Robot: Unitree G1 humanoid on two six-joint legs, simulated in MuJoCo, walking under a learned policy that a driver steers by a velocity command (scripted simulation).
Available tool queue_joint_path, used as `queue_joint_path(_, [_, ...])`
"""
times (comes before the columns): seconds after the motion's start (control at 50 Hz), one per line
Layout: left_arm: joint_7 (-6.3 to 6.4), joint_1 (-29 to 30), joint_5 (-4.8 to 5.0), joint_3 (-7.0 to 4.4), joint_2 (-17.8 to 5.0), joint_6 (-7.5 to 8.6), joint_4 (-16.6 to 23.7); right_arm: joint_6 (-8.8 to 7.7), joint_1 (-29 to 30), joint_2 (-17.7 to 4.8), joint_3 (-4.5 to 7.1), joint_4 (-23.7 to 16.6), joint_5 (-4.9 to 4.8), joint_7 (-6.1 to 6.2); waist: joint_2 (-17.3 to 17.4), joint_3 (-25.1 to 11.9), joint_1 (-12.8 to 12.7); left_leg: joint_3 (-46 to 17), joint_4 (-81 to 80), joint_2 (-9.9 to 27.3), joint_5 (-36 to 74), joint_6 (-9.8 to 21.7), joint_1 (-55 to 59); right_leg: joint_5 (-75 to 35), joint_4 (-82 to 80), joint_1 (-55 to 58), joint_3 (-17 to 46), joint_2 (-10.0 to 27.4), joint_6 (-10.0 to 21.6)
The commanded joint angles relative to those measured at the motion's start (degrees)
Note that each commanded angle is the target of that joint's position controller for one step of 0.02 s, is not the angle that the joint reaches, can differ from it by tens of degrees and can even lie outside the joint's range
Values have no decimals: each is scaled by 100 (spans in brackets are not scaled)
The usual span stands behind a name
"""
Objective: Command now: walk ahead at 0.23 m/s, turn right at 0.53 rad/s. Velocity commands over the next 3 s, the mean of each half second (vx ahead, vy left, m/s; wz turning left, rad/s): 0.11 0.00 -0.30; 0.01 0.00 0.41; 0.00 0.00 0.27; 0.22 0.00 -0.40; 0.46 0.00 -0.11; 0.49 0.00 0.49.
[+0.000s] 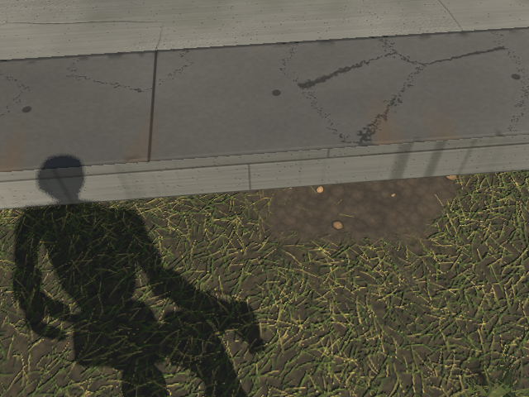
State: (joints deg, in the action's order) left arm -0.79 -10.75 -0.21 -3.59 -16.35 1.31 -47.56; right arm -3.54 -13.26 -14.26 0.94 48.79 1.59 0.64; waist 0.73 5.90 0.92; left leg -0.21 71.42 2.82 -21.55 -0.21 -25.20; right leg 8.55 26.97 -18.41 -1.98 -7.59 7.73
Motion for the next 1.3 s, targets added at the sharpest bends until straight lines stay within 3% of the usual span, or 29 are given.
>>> queue_joint_path(0.02, [30, -357, 12, -159, -698, 98, 211, 218, -673, -531, 139, -245, 85, 5, -64, -814, 163, -125, -410, 125, 117, -188, -256, -4406, -884, 694, 1444, 1611, 906])
queue_joint_path(0.08, [41, -464, -6, -202, -855, 67, 237, 322, -406, -522, 149, -413, 55, 19, -200, -927, 113, -41, -970, 67, 561, -311, -416, -4426, -825, 639, 1366, 1416, 728])
queue_joint_path(0.18, [136, -823, -5, -180, -779, -70, 208, 403, 265, -614, 163, -657, 5, 28, -434, -933, -197, -108, -1717, 63, 1150, -306, -827, -3829, -719, 1159, 1618, 1374, 299])
queue_joint_path(0.26, [200, -1046, -80, -143, -715, -115, 135, 406, 563, -642, 142, -730, -47, 46, -484, -827, -372, -155, -2247, -13, 991, -183, -855, -4068, -547, 1668, 1828, 1549, 285])
queue_joint_path(0.34, [228, -985, -138, -102, -718, -158, 93, 360, 547, -654, 119, -708, -107, 92, -520, -711, -378, -125, -2954, -227, 453, 12, -304, -4476, -206, 1787, 1995, 1653, 385])
queue_joint_path(0.38, [255, -768, -112, -44, -649, -164, 80, 332, 256, -604, 98, -587, -131, 122, -504, -697, -218, -85, -3834, -293, 490, 156, 397, -4301, -36, 1660, 2002, 1614, 284])
queue_joint_path(0.4, [283, -606, -49, 34, -510, -144, 71, 303, -11, -493, 67, -453, -106, 133, -390, -737, -21, -97, -4774, -245, 1175, 235, 1152, -3920, 120, 1422, 1881, 1479, 89])
queue_joint_path(0.42, [292, -599, -10, 122, -363, -82, 75, 246, -215, -520, 54, -370, -52, 168, -151, -933, 62, -601, -5427, 164, 2536, 342, 2126, -3106, 295, 1029, 1749, 1282, -208])
queue_joint_path(0.44, [289, -1054, -79, 171, -233, -48, 107, 216, -287, -941, 90, -423, -23, 209, 743, -1237, -233, -1816, -5125, 1316, 4975, 681, 2827, -487, 849, 593, 1308, 853, -400])
queue_joint_path(0.46, [318, -1427, -30, 119, -312, -199, -184, 291, -34, -839, 33, -391, -136, 170, 1110, -1346, -322, -2278, -4899, 1793, 5925, 1587, 2440, 2050, 926, 638, 855, 338, -505])
queue_joint_path(0.48, [361, -1023, -92, 79, -582, -285, -191, 305, -38, -698, -1, -406, -105, 89, 842, -1056, -160, -2523, -5102, 1712, 5412, 1736, 2180, 2450, 1179, 422, 744, 370, -536])
queue_joint_path(0.52, [330, -446, -61, 25, -656, -359, -102, 341, 17, -950, 87, -358, -80, 25, 625, -793, -117, -2306, -5279, 1205, 3975, 1460, 2006, 2391, 1758, 51, 646, 280, -667])
queue_joint_path(0.56, [268, -417, -76, 27, -598, -422, -108, 407, 26, -1191, 228, -328, -134, 56, 653, -669, -209, -2128, -5423, 891, 3179, 1260, 1825, 2142, 2281, -199, 588, 319, -832])
queue_joint_path(0.64, [290, -142, -53, 61, -431, -415, -29, 485, 14, -1086, 339, -324, -127, 26, 616, -760, -138, -2032, -5477, 590, 2490, 1249, 1717, 1900, 2446, -480, 475, 379, -1027])
queue_joint_path(0.74, [332, 85, -10, 92, -407, -361, 128, 563, -32, -1138, 480, -310, -51, -26, 768, -908, 3, -2448, -5523, 534, 1761, 1256, 1507, 1751, 1792, -280, 472, 390, -971])
queue_joint_path(0.8, [354, -166, 17, 98, -447, -291, 132, 627, 220, -1172, 538, -374, -40, -87, 880, -963, -90, -2680, -5510, 435, 1560, 1074, 1162, 1582, 1015, 331, 464, 296, -829])
queue_joint_path(0.84, [386, -631, 15, 94, -440, -227, 36, 694, 493, -1173, 561, -441, -90, -99, 815, -910, -358, -2683, -5352, 205, 1052, 742, 666, 929, -256, 1133, 388, 251, -673])
queue_joint_path(0.86, [432, -719, -34, 39, -660, -192, 30, 694, 468, -1031, 527, -491, -130, -88, 439, -786, -364, -2473, -5054, -130, 232, 419, 194, 993, -1042, 1504, 776, 632, -553])
queue_joint_path(0.88, [476, -597, -125, -52, -1172, -194, 164, 671, 37, -622, 444, -509, -153, -79, -856, -854, -109, -1597, -3707, -805, -733, 121, -346, 1935, -1734, 1772, 2336, 2122, -262])
queue_joint_path(0.9, [436, 76, -192, -128, -1541, -216, 398, 652, 144, -813, 497, -506, -82, -4, -1319, -402, -95, -662, -2532, -1314, -986, 23, -755, 1933, -2059, 654, 3225, 2958, 286])
queue_joint_path(0.92, [401, 150, -219, -46, -1155, -204, 419, 653, 218, -1149, 574, -464, 3, -1, -702, -282, 6, -801, -1659, -841, -751, 35, -366, 1257, -1842, 202, 2822, 2830, 444])
queue_joint_path(0.94, [379, 416, -159, 57, -770, -177, 478, 669, 22, -1103, 599, -330, -1, -44, -507, -230, 213, -754, -1212, -837, -430, 58, -250, 640, -1659, 118, 2190, 2421, 331])
queue_joint_path(0.96, [367, 562, -132, 97, -635, -159, 552, 706, -192, -1024, 591, -229, -2, -80, -568, -256, 304, -664, -851, -817, -209, 11, -286, 102, -1520, 291, 1640, 2102, 208])
queue_joint_path(1.02, [388, 224, -106, 98, -612, -128, 571, 770, -159, -954, 557, -201, -15, -188, -756, -429, 98, -381, -510, -695, -85, -195, -627, -1257, -1152, 1070, 973, 1911, 256])
queue_joint_path(1.12, [358, -581, -115, -4, -772, -125, 340, 813, 377, -777, 452, -440, -70, -254, -879, -571, -349, -283, -1462, -582, -364, -331, -734, -2156, -829, 2067, 931, 2219, 469])
queue_joint_path(1.26, [180, -362, -144, -54, -874, -126, 231, 788, 376, -587, 300, -457, -165, -143, -1125, -747, -271, 177, -3268, -591, -514, 5, 753, -2833, -446, 1487, 721, 2251, 507])
queue_joint_path(1.3, [160, -244, -92, -59, -881, -178, 167, 724, 124, -500, 255, -341, -154, -103, -999, -781, -51, 294, -4595, -592, 394, 141, 1411, -2644, -147, 1270, 612, 2138, 301])
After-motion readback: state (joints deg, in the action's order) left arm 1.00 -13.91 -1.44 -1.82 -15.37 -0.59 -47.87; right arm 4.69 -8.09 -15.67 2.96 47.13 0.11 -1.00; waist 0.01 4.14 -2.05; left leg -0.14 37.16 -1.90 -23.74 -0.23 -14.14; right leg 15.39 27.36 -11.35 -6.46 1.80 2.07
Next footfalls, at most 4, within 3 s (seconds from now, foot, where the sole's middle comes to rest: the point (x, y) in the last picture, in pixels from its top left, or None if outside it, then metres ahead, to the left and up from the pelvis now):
0.42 left None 0.23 0.12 -0.77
0.86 right None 0.16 -0.08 -0.77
1.34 left None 0.10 0.12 -0.77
1.84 right None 0.14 -0.09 -0.77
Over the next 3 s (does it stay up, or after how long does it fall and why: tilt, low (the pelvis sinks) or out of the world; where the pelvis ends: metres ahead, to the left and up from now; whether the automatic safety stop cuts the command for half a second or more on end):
stays up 0.70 -0.07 0.01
